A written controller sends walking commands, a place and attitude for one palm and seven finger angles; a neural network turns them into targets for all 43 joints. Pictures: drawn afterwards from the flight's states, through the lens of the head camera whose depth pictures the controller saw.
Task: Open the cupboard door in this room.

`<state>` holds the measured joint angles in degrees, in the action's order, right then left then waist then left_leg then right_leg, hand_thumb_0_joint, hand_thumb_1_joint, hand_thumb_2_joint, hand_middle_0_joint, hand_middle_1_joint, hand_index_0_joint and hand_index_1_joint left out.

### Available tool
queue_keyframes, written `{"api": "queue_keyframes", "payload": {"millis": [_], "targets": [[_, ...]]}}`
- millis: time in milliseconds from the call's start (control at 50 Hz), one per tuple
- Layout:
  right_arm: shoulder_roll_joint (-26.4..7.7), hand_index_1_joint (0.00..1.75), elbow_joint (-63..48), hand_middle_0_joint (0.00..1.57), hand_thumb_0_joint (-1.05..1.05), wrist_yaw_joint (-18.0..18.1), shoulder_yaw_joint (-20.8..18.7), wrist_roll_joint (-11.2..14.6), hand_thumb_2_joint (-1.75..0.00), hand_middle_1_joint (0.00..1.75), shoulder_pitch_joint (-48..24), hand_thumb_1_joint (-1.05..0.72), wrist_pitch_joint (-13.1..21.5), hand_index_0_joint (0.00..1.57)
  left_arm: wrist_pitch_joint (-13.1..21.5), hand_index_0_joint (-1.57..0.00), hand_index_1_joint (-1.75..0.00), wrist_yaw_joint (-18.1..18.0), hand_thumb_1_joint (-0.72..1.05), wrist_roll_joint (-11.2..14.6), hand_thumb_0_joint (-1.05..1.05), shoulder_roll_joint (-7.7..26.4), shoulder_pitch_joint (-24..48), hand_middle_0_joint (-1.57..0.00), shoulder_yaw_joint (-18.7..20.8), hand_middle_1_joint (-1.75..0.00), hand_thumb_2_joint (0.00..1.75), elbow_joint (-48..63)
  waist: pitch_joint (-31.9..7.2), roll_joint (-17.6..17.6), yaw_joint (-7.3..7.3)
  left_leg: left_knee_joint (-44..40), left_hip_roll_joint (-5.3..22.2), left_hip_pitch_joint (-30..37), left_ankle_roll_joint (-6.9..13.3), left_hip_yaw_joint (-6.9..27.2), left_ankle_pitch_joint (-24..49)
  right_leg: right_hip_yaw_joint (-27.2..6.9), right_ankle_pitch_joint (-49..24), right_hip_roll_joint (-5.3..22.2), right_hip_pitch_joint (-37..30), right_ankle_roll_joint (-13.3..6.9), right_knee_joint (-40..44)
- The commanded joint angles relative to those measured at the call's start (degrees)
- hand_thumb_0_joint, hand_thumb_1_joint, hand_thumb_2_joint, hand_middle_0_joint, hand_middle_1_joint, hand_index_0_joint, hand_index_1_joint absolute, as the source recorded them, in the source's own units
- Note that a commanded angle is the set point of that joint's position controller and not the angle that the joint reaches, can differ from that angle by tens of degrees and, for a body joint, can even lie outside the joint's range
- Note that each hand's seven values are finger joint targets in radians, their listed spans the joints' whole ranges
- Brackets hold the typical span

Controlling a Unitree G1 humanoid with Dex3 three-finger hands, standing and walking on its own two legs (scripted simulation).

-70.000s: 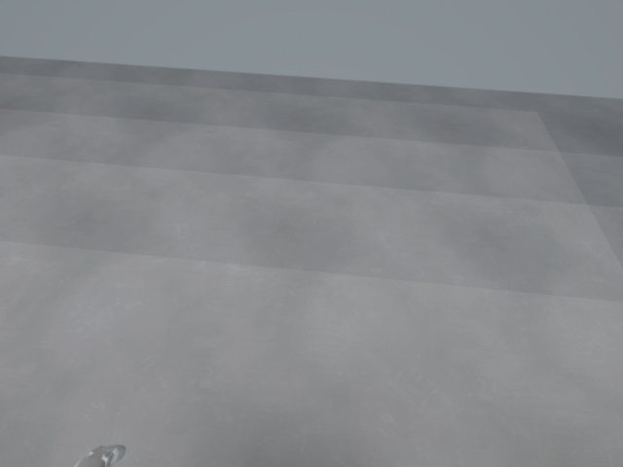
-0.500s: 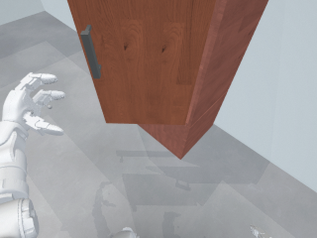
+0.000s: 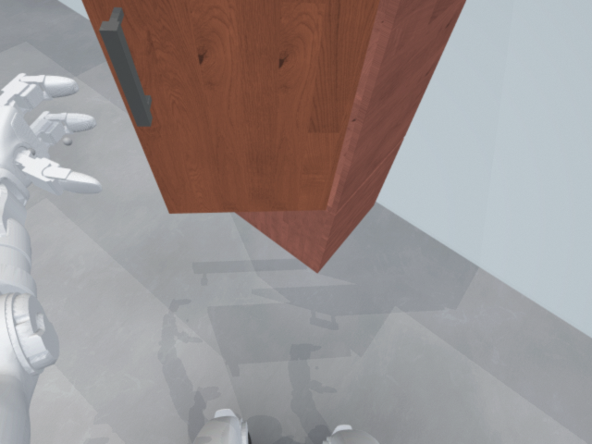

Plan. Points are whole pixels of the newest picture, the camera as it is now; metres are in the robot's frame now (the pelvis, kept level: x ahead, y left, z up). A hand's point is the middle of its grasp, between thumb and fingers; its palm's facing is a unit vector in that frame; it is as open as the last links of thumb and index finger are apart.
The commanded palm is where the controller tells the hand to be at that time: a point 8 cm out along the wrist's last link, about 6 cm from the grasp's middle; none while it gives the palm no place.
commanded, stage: move the hooked fingers beside the handle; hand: left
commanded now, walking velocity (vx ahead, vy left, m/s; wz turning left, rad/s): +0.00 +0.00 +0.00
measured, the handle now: (131, 71) +0.62 +0.23 +0.11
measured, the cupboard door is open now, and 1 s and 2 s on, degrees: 42 42 42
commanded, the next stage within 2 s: slide the fingers in behind the handle in 1.56 s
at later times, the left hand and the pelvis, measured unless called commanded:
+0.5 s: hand (83, 93) +0.55 +0.28 +0.12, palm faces +0.04 -1.00 -0.01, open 14.0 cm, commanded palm +0.55 +0.32 +0.12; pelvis +0.01 +0.00 -0.01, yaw -2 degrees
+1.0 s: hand (75, 92) +0.56 +0.29 +0.12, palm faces +0.05 -1.00 +0.00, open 14.0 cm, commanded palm +0.55 +0.32 +0.11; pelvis +0.03 +0.01 -0.01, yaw -2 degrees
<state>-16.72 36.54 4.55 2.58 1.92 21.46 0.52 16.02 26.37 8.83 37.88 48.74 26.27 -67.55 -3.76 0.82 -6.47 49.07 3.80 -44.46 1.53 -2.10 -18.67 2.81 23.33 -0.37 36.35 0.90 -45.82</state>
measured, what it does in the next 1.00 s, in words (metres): stands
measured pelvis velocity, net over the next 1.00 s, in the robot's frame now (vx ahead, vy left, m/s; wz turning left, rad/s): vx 0.03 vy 0.01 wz -0.04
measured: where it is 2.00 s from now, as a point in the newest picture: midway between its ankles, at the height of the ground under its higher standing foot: outside the picture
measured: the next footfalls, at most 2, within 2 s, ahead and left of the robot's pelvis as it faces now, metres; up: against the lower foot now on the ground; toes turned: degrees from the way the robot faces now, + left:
none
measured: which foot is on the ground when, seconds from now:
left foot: down 0.00-1.00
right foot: down 0.00-1.00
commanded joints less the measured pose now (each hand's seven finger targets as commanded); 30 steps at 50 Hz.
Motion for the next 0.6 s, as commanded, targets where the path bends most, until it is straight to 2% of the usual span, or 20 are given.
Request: {"api": "queue_keyframes", "payload": {"millis": [0, 20, 60, 80, 120, 140, 200, 220, 240, 280, 300, 380, 400, 420, 440, 460, 500, 540, 560, 580], "targets": [[-11.4, 0.3, -3.3, 0.2, 0.0, 1.0, -4.1, -0.4, -0.9, 0.3, 7.9, -0.9, 0.5, 0.2, 3.5, -0.3, -1.2, -0.4, -0.5, 0.4, 0.0, 20.7, 28.8, -0.3, 3.5, -1.2, 0.3, 8.9, -22.6, 6.2, -1.95, -4.4, -1.2, 24.3, 0.4, 5.3, 12.6, -0.5, -12.5, -2.8, 4.6, -1.5, 5.4], [-11.3, 0.3, -3.3, 0.2, 0.0, 1.1, -4.1, -0.4, -0.9, 0.3, 8.1, -0.9, 0.2, 0.2, 3.2, -0.3, -1.2, -0.4, -0.5, 0.0, 0.0, 20.9, 28.7, -0.3, 3.1, -1.2, 0.3, 7.5, -21.9, 6.2, -1.97, -4.1, -1.2, 23.1, 0.4, 5.2, 12.0, -0.6, -12.1, -2.8, 4.7, -1.4, 5.4], [-11.3, 0.3, -3.3, 0.2, 0.0, 1.0, -4.1, -0.6, -0.9, 0.3, 8.8, -0.9, -0.2, 0.2, 3.4, -0.3, -1.2, -0.6, -0.5, -0.9, 0.0, 20.9, 31.1, -0.3, 2.2, -1.2, 0.3, 8.3, -23.3, 9.5, -2.35, -3.7, -1.1, 24.4, 0.2, 5.4, 12.8, -0.5, -11.9, -2.8, 6.2, -1.5, 5.0], [-11.3, 0.3, -3.3, 0.2, 0.0, 1.0, -4.1, -0.8, -0.9, 0.3, 9.5, -0.9, -0.3, 0.2, 3.6, -0.3, -1.2, -0.7, -0.5, -0.9, 0.0, 21.6, 31.2, -0.3, 3.0, -1.2, 0.3, 8.2, -24.3, 8.3, -2.56, -3.2, -1.0, 24.8, 0.4, 5.5, 14.2, -0.4, -12.7, -3.0, 6.1, -1.6, 4.7], [-11.6, 0.3, -3.1, 0.2, 0.0, 1.0, -3.9, -0.7, -0.9, 0.3, 10.0, -0.9, -1.0, 0.2, 3.1, -0.3, -1.2, -0.6, -0.5, -1.1, 0.0, 24.6, 31.9, -0.3, 4.6, -1.2, 0.3, 5.4, -24.1, 7.6, -2.75, -2.6, -1.0, 22.5, 0.4, 5.2, 13.5, -0.7, -13.0, -3.1, 5.5, -1.3, 4.7], [-11.7, 0.3, -3.0, 0.2, 0.0, 1.1, -3.8, -0.5, -0.9, 0.3, 10.2, -0.9, -1.2, 0.2, 2.6, -0.3, -1.2, -0.5, -0.5, -1.5, 0.0, 24.4, 33.0, -0.3, 3.6, -1.2, 0.3, 4.1, -22.7, 7.0, -3.74, -2.5, -0.9, 21.5, 0.6, 5.2, 12.7, -0.7, -12.5, -3.1, 6.4, -1.1, 4.9], [-11.9, 0.3, -3.0, 0.2, 0.0, 1.2, -3.6, -0.7, -0.9, 0.3, 11.5, -0.9, -1.8, 0.2, 2.5, -0.3, -1.2, -0.6, -0.5, -2.7, 0.0, 28.6, 36.1, -0.3, 5.1, -1.2, 0.3, 4.3, -25.3, 10.0, -3.99, -1.1, -0.8, 21.4, 0.7, 5.0, 14.6, -1.1, -14.0, -3.1, 6.5, -1.1, 4.2], [-11.9, 0.3, -3.0, 0.2, 0.0, 1.2, -3.5, -0.9, -0.9, 0.3, 12.1, -0.9, -2.1, 0.2, 2.6, -0.3, -1.2, -0.6, -0.5, -3.3, 0.0, 28.8, 36.3, -0.3, 4.9, -1.2, 0.3, 4.6, -26.7, 10.6, -3.85, -0.8, -0.8, 22.2, 0.6, 5.2, 16.2, -0.9, -14.7, -3.2, 6.4, -1.1, 3.8], [-11.7, 0.3, -3.0, 0.2, 0.0, 1.1, -3.5, -1.0, -0.9, 0.3, 12.2, -0.9, -2.2, 0.2, 2.3, -0.3, -1.2, -0.6, -0.5, -3.6, 0.0, 27.5, 36.3, -0.3, 3.7, -1.2, 0.3, 3.9, -26.2, 11.8, -4.34, -0.5, -0.7, 22.8, 0.5, 5.3, 16.5, -0.8, -14.4, -3.3, 8.0, -1.2, 3.9], [-11.7, 0.3, -2.8, 0.2, 0.0, 1.1, -3.3, -1.2, -0.9, 0.3, 13.2, -0.9, -2.5, 0.2, 2.2, -0.3, -1.2, -0.5, -0.5, -3.3, 0.0, 27.1, 37.9, -0.3, 3.5, -1.2, 0.3, 3.3, -25.8, 10.9, -5.15, -0.2, -0.5, 22.8, 0.6, 5.7, 17.4, -0.5, -14.5, -3.6, 8.7, -1.2, 3.8], [-12.1, 0.3, -2.7, 0.2, 0.0, 1.1, -3.3, -1.2, -0.9, 0.3, 13.5, -0.9, -2.8, 0.2, 2.1, -0.3, -1.2, -0.5, -0.5, -3.5, 0.0, 29.5, 38.3, -0.3, 4.9, -1.2, 0.3, 3.4, -27.5, 11.8, -4.87, 0.2, -0.3, 23.3, 0.5, 5.6, 18.2, -0.6, -15.1, -3.6, 8.4, -1.1, 3.6], [-11.9, 0.3, -2.9, 0.2, 0.0, 1.1, -2.8, -1.4, -0.9, 0.3, 14.8, -0.9, -3.7, 0.2, 0.9, -0.3, -1.2, -0.1, -0.5, -4.3, 0.0, 31.6, 39.1, -0.3, 5.5, -1.2, 0.3, 1.2, -27.5, 11.3, -5.34, 1.3, -0.5, 20.8, 0.9, 5.0, 19.8, -0.8, -17.5, -3.9, 7.1, -1.0, 3.4], [-12.1, 0.3, -2.8, 0.2, 0.0, 1.1, -2.7, -1.6, -0.9, 0.3, 15.2, -0.9, -4.0, 0.2, 0.8, -0.3, -1.2, -0.2, -0.5, -5.2, 0.0, 33.2, 40.1, -0.3, 5.8, -1.2, 0.3, 1.7, -28.4, 12.5, -5.52, 1.5, -0.3, 21.5, 0.8, 5.3, 20.7, -0.6, -17.8, -3.7, 7.8, -0.9, 3.1], [-11.9, 0.3, -2.8, 0.2, 0.0, 1.0, -2.7, -1.6, -0.9, 0.3, 15.3, -0.9, -4.2, 0.2, 0.6, -0.3, -1.2, -0.2, -0.5, -5.4, 0.0, 31.9, 40.7, -0.3, 4.6, -1.2, 0.3, 1.5, -28.1, 13.7, -5.87, 1.7, -0.2, 22.0, 0.7, 5.3, 20.6, -0.6, -17.4, -3.8, 8.6, -0.9, 3.2], [-12.1, 0.3, -2.8, 0.2, 0.0, 1.0, -2.8, -1.7, -0.9, 0.3, 15.8, -0.9, -4.4, 0.2, 0.5, -0.3, -1.2, -0.4, -0.5, -5.8, 0.0, 32.7, 40.4, -0.3, 5.1, -1.2, 0.3, 1.3, -28.0, 12.7, -6.04, 1.9, 0.0, 22.0, 0.7, 5.6, 20.7, -0.4, -16.9, -4.0, 9.3, -0.9, 3.2], [-12.1, 0.3, -2.7, 0.2, 0.0, 1.0, -2.6, -1.8, -0.9, 0.3, 15.8, -0.9, -4.5, 0.2, 0.5, -0.3, -1.2, -0.5, -0.5, -5.9, 0.0, 32.5, 41.6, -0.3, 4.5, -1.2, 0.3, 1.3, -27.5, 14.0, -6.4, 1.9, 0.1, 22.1, 0.6, 5.6, 20.9, -0.4, -16.9, -3.9, 9.6, -0.9, 3.2], [-12.2, 0.3, -2.7, 0.2, 0.0, 0.9, -2.8, -2.0, -0.9, 0.3, 16.5, -0.9, -4.8, 0.2, 0.9, -0.3, -1.2, -0.8, -0.5, -5.9, 0.0, 32.3, 42.5, -0.3, 4.8, -1.2, 0.3, 2.4, -29.7, 14.7, -6.59, 2.1, 0.3, 24.9, 0.4, 6.3, 23.4, 0.1, -17.4, -4.2, 10.8, -1.0, 3.0], [-12.1, 0.3, -2.5, 0.2, 0.0, 0.8, -2.5, -2.0, -0.9, 0.3, 16.9, -0.9, -4.9, 0.2, -0.1, -0.3, -1.2, -0.8, -0.5, -6.0, 0.0, 31.8, 42.3, -0.3, 4.3, -1.2, 0.3, -0.5, -27.5, 13.1, -7.39, 2.4, 0.3, 22.7, 0.6, 6.1, 21.8, 0.2, -16.5, -4.2, 11.5, -0.9, 3.2], [-12.3, 0.3, -2.6, 0.2, 0.0, 0.9, -2.5, -2.1, -0.9, 0.3, 17.1, -0.9, -5.0, 0.2, -0.2, -0.3, -1.2, -0.7, -0.5, -6.2, 0.0, 33.5, 41.9, -0.3, 5.2, -1.2, 0.3, 0.0, -28.1, 13.5, -6.88, 2.4, 0.4, 22.5, 0.6, 6.1, 22.0, 0.2, -16.8, -4.1, 10.7, -0.9, 3.0], [-12.1, 0.3, -2.9, 0.2, 0.0, 0.7, -2.3, -2.2, -0.9, 0.3, 17.4, -0.9, -4.9, 0.2, -0.1, -0.3, -1.2, -0.6, -0.5, -6.0, 0.0, 32.9, 41.0, -0.3, 5.3, -1.2, 0.3, 0.1, -29.0, 14.7, -6.31, 2.2, 0.1, 23.5, 0.5, 6.1, 24.0, 0.3, -18.0, -4.3, 10.3, -1.2, 2.7]]}}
